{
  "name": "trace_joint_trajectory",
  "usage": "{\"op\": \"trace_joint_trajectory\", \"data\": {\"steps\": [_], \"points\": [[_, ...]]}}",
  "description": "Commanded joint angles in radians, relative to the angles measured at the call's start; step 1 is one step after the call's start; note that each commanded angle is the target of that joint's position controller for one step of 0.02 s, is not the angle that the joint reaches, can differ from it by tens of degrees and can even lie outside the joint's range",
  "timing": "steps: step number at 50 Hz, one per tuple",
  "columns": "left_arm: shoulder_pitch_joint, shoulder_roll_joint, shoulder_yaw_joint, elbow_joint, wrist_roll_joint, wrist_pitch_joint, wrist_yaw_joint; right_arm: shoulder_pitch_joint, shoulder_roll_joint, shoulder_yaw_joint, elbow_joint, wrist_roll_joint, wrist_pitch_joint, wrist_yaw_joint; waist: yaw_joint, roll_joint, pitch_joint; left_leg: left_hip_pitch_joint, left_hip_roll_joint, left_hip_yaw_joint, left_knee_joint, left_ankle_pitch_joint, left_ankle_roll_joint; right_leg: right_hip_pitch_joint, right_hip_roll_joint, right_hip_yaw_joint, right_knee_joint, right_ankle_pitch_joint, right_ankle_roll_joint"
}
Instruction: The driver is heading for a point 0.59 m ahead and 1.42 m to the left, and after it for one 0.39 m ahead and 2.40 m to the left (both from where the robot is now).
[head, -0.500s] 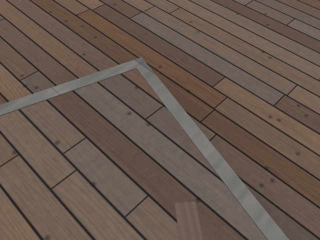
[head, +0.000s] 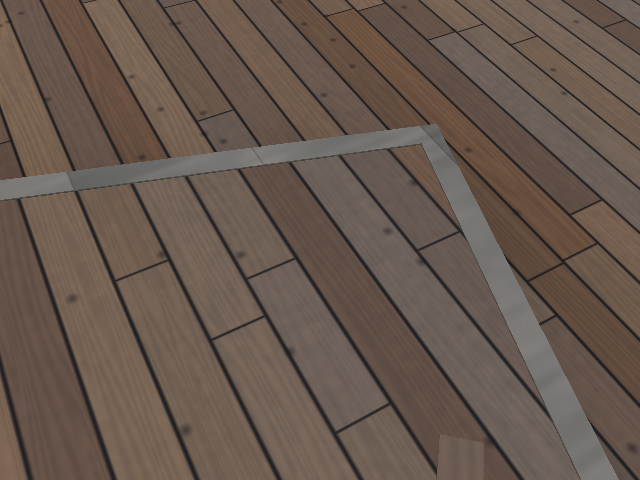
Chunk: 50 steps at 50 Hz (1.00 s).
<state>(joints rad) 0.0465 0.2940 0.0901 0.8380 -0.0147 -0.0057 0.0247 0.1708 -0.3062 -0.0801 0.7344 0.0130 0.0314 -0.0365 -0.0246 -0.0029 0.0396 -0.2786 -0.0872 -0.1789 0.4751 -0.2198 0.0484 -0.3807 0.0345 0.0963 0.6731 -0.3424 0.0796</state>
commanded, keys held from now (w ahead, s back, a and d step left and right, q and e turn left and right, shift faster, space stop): w+q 1.00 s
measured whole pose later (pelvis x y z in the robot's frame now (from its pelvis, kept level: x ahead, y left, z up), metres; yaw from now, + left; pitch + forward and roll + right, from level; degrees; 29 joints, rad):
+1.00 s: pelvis +0.39 +0.18 -0.01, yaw +35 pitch +2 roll +0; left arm -0.01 0.29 0.03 0.67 0.00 -0.11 -0.03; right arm 0.40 -0.30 -0.07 0.73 0.03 -0.04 -0.02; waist -0.09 -0.04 0.02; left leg -0.04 -0.10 -0.20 0.42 -0.40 0.07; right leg -0.54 0.00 0.08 0.49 0.02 0.02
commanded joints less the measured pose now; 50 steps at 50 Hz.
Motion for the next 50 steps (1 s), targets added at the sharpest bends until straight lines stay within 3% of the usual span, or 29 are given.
{"op": "trace_joint_trajectory", "data": {"steps": [1,2,3,4,5,6,7,9,10,12,16,19,22,24,25,26,27,28,29,30,31,32,33,34,37,40,43,47,50], "points": [[0.011,0.097,0.021,-0.057,-0.009,-0.032,-0.015,-0.035,-0.162,-0.038,-0.070,0.011,-0.002,-0.003,0.026,0.157,-0.133,0.103,0.219,-0.319,-0.097,0.040,0.154,0.070,0.010,-0.022,-0.168,0.045,-0.027],[0.055,0.094,0.023,-0.042,-0.011,-0.038,-0.019,-0.057,-0.151,-0.032,-0.076,0.015,0.001,-0.005,0.060,0.149,-0.121,0.034,0.181,-0.309,-0.078,-0.084,0.127,0.175,0.006,-0.043,-0.288,0.126,-0.046],[0.113,0.128,0.034,-0.026,-0.006,-0.041,-0.016,-0.046,-0.115,-0.021,-0.079,0.009,-0.002,-0.007,0.075,0.092,-0.132,-0.090,0.126,-0.260,0.005,-0.239,0.081,0.329,-0.080,0.017,-0.335,0.129,-0.083],[0.196,0.178,0.041,-0.015,0.010,-0.038,-0.007,0.007,-0.032,0.000,-0.069,-0.003,-0.007,-0.001,0.064,-0.108,-0.183,-0.239,0.006,-0.083,0.300,-0.398,0.019,0.477,-0.295,0.236,-0.377,-0.016,-0.160],[0.212,0.246,0.051,-0.008,0.045,-0.047,-0.018,-0.022,-0.085,-0.015,-0.126,0.014,-0.025,0.001,0.058,-0.252,-0.081,-0.473,-0.034,-0.013,0.435,-0.411,0.007,0.412,-0.435,0.552,-0.487,-0.230,-0.301],[0.143,0.196,0.040,-0.038,0.038,-0.062,-0.017,-0.045,-0.156,-0.030,-0.124,0.009,-0.037,0.004,0.046,-0.191,-0.006,-0.516,0.061,-0.021,0.543,-0.324,-0.006,0.364,-0.434,0.526,-0.504,-0.321,-0.321],[0.095,0.142,0.027,-0.050,0.019,-0.066,-0.008,-0.035,-0.182,-0.041,-0.107,0.006,-0.038,0.010,0.036,-0.171,0.025,-0.534,0.082,-0.003,0.576,-0.241,-0.023,0.356,-0.377,0.414,-0.507,-0.296,-0.280],[0.093,0.117,0.015,-0.057,0.005,-0.066,0.006,-0.026,-0.150,-0.040,-0.092,0.000,-0.038,0.018,0.043,-0.140,0.024,-0.541,0.114,0.028,0.615,-0.127,-0.056,0.373,-0.316,0.266,-0.514,-0.165,-0.227],[0.120,0.113,0.011,-0.051,0.011,-0.070,0.010,-0.042,-0.123,-0.033,-0.096,0.003,-0.045,0.027,0.059,-0.126,0.023,-0.534,0.124,0.047,0.634,-0.073,-0.065,0.363,-0.300,0.201,-0.524,-0.085,-0.221],[0.174,0.115,0.011,-0.037,0.018,-0.078,0.009,-0.062,-0.083,-0.021,-0.113,0.011,-0.055,0.037,0.082,-0.114,0.019,-0.548,0.139,0.078,0.620,-0.003,-0.080,0.376,-0.285,0.106,-0.538,0.022,-0.226],[0.219,0.143,0.014,-0.029,0.019,-0.080,0.001,-0.115,-0.055,-0.007,-0.157,0.012,-0.062,0.051,0.110,-0.108,0.029,-0.537,0.169,0.117,0.466,0.089,-0.100,0.396,-0.287,-0.021,-0.550,0.164,-0.238],[0.241,0.170,0.021,-0.025,0.009,-0.077,-0.006,-0.167,-0.030,0.009,-0.191,0.010,-0.066,0.071,0.125,-0.106,0.053,-0.459,0.178,0.168,0.317,0.132,-0.085,0.368,-0.292,-0.112,-0.548,0.230,-0.231],[0.264,0.195,0.030,-0.018,-0.009,-0.071,-0.014,-0.188,-0.036,0.012,-0.215,0.015,-0.063,0.087,0.119,-0.099,0.075,-0.386,0.170,0.213,0.222,0.086,-0.040,0.380,-0.319,-0.162,-0.531,0.264,-0.218],[0.261,0.218,0.038,-0.018,-0.019,-0.062,-0.018,-0.158,-0.061,0.000,-0.223,0.012,-0.058,0.092,0.081,-0.110,0.052,-0.289,0.129,0.253,0.178,0.018,0.005,0.402,-0.335,-0.200,-0.451,0.505,-0.202],[0.254,0.231,0.041,-0.021,-0.022,-0.056,-0.017,-0.092,-0.089,-0.016,-0.212,0.010,-0.055,0.091,0.033,-0.115,-0.002,-0.173,0.086,0.284,0.154,-0.004,0.032,0.403,-0.328,-0.239,-0.332,0.736,-0.187],[0.249,0.223,0.037,-0.025,-0.025,-0.052,-0.014,0.061,-0.132,-0.045,-0.171,0.012,-0.050,0.087,-0.055,-0.088,-0.094,0.047,0.035,0.307,0.097,0.044,0.068,0.354,-0.295,-0.293,-0.125,0.884,-0.158],[0.272,0.186,0.020,-0.034,-0.007,-0.056,-0.010,0.251,-0.197,-0.081,-0.117,0.020,-0.040,0.070,-0.137,-0.032,-0.197,0.357,0.042,0.231,0.101,0.048,0.107,0.158,-0.257,-0.306,0.144,0.765,-0.118],[0.317,0.041,-0.027,-0.109,0.044,-0.073,-0.017,0.281,-0.326,-0.100,-0.113,0.029,-0.043,0.054,-0.062,0.294,-0.280,0.657,0.333,-0.333,-0.002,-0.171,0.267,-0.279,-0.094,-0.281,0.538,-0.088,-0.047],[0.253,0.090,-0.026,-0.122,0.014,-0.111,-0.024,0.293,-0.270,-0.074,-0.154,0.019,-0.065,0.061,-0.099,0.227,-0.447,0.703,0.434,-0.690,-0.184,-0.326,0.350,-0.377,-0.028,-0.020,0.700,-0.242,-0.056],[0.157,0.168,-0.005,-0.152,-0.029,-0.128,-0.031,0.257,-0.200,-0.052,-0.137,0.006,-0.083,0.068,-0.113,0.152,-0.295,0.627,0.411,-0.552,-0.209,-0.248,0.295,-0.477,-0.074,-0.004,0.718,-0.143,-0.076],[0.142,0.154,-0.013,-0.159,-0.025,-0.141,-0.030,0.217,-0.177,-0.043,-0.134,0.005,-0.093,0.068,-0.078,0.110,-0.206,0.494,0.370,-0.423,-0.199,-0.151,0.269,-0.457,-0.115,-0.014,0.650,-0.061,-0.097],[0.145,0.150,-0.012,-0.149,0.001,-0.144,-0.023,0.142,-0.151,-0.034,-0.143,0.002,-0.095,0.066,-0.031,0.044,-0.146,0.354,0.329,-0.325,-0.198,-0.044,0.243,-0.393,-0.149,-0.011,0.564,-0.002,-0.096],[0.165,0.156,-0.005,-0.142,0.013,-0.137,-0.022,0.089,-0.128,-0.024,-0.160,-0.011,-0.096,0.063,0.011,0.062,-0.119,0.252,0.295,-0.258,-0.217,0.048,0.231,-0.320,-0.170,-0.001,0.504,0.040,-0.097],[0.179,0.155,-0.003,-0.140,0.015,-0.125,-0.026,0.061,-0.122,-0.021,-0.172,-0.017,-0.097,0.060,0.033,0.074,-0.105,0.190,0.279,-0.234,-0.242,0.093,0.234,-0.278,-0.173,-0.002,0.477,0.064,-0.091],[0.163,0.120,-0.010,-0.146,0.034,-0.097,-0.028,0.071,-0.132,-0.023,-0.154,-0.004,-0.106,0.046,0.048,0.048,-0.062,0.081,0.250,-0.151,-0.277,0.211,0.247,-0.260,-0.152,-0.032,0.359,0.135,-0.045],[0.034,0.087,-0.024,-0.186,0.035,-0.096,-0.030,0.118,-0.146,-0.027,-0.124,0.001,-0.104,0.029,0.009,0.053,-0.013,0.042,0.201,-0.089,-0.277,0.202,0.209,-0.262,-0.114,-0.040,0.125,0.333,-0.017],[-0.082,0.065,-0.036,-0.217,0.024,-0.106,-0.043,0.172,-0.161,-0.033,-0.095,0.009,-0.097,0.021,-0.035,0.068,0.001,0.010,0.178,-0.079,-0.261,0.146,0.171,-0.170,-0.060,-0.053,-0.065,0.466,-0.018],[-0.133,0.102,-0.024,-0.243,0.012,-0.118,-0.058,0.224,-0.151,-0.033,-0.060,0.018,-0.085,0.016,-0.044,0.086,-0.002,0.123,0.221,-0.177,-0.168,0.131,0.152,-0.144,-0.041,-0.015,-0.170,0.430,-0.046],[-0.058,0.130,-0.006,-0.233,0.010,-0.128,-0.056,0.215,-0.150,-0.037,-0.056,0.014,-0.068,0.012,0.000,0.134,-0.030,0.188,0.235,-0.234,-0.068,0.252,0.128,-0.039,-0.027,-0.032,-0.201,0.284,-0.090]]}}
